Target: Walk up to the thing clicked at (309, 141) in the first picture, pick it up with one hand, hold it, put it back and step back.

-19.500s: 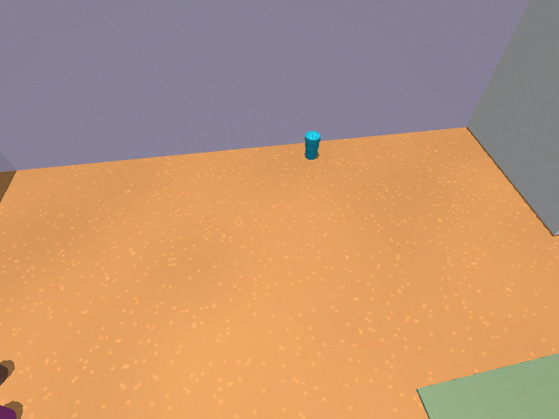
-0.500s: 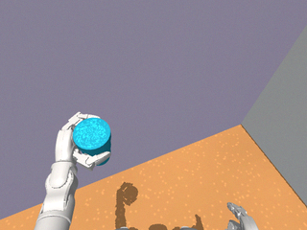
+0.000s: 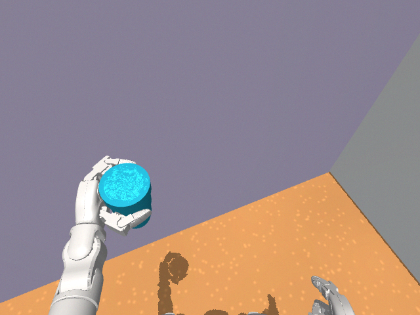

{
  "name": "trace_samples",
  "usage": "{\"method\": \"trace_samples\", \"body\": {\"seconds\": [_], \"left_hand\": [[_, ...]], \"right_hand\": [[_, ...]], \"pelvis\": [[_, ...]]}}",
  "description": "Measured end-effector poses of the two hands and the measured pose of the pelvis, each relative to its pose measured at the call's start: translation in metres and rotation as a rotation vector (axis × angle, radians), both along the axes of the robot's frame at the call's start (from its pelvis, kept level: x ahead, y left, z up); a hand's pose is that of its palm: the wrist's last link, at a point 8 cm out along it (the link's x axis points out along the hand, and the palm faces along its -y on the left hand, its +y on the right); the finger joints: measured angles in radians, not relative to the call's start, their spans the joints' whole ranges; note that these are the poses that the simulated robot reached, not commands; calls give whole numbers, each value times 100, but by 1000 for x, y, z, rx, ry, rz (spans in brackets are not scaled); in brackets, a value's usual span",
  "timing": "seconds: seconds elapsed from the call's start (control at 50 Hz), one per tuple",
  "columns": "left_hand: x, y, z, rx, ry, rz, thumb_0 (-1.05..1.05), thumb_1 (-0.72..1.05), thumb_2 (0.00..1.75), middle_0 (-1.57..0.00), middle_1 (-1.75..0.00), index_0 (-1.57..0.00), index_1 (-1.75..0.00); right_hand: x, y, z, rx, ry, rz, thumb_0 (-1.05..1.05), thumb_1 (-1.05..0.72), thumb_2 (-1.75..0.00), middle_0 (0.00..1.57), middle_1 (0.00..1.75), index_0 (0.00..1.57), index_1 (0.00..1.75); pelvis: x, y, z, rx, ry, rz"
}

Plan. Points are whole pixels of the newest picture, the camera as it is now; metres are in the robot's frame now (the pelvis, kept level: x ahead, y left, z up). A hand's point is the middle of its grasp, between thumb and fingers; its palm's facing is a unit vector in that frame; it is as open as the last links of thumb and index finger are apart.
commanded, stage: hold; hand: left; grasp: from the side
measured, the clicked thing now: (131, 201) +0.32 +0.16 +0.03
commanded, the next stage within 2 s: crouch in 0.98 s
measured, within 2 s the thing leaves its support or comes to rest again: neither
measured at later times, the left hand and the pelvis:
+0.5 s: hand (127, 195) +0.33 +0.17 +0.05, palm faces +0.07 -1.00 -0.01, open 11.1 cm; pelvis +0.00 +0.00 +0.00, yaw +0 degrees
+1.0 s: hand (128, 194) +0.33 +0.16 +0.05, palm faces +0.09 -1.00 -0.01, open 11.1 cm; pelvis +0.00 +0.00 +0.00, yaw +0 degrees
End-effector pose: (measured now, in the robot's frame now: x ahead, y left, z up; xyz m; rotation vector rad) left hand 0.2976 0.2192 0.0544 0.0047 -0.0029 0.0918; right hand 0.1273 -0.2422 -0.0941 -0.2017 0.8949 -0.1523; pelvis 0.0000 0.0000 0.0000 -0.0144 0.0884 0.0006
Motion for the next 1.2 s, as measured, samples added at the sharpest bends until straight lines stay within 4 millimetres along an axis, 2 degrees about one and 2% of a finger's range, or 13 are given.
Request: {"method": "trace_samples", "body": {"seconds": [0.22, 0.4, 0.56, 1.2], "left_hand": [[-3, -1, 0, 8, -1, -12, -3, -54, 107, -73, -104, -67, -105], [5, 1, 1, 8, -4, -3, -3, -53, 107, -73, -104, -67, -105], [0, -2, 0, 4, 1, -14, -3, -53, 107, -73, -104, -67, -105], [6, -3, 1, 9, -4, 2, -3, -53, 105, -73, -103, -68, -104]], "right_hand": [[-1, 2, 0, 2, 3, 5, 1, -93, -91, 20, 30, 20, 30], [-6, 3, -1, 5, 12, -3, 1, -93, -91, 20, 30, 20, 30], [-10, 1, -2, 4, 23, -6, 1, -93, -91, 20, 30, 20, 30], [0, 4, -1, 8, 6, 1, 1, -92, -91, 20, 30, 20, 30]], "pelvis": [[-1, 1, 0, -2, 0, -1], [-2, 1, 0, -2, 2, -2], [-1, 2, 1, -3, 1, -3], [3, 2, 1, -3, 6, -2]]}}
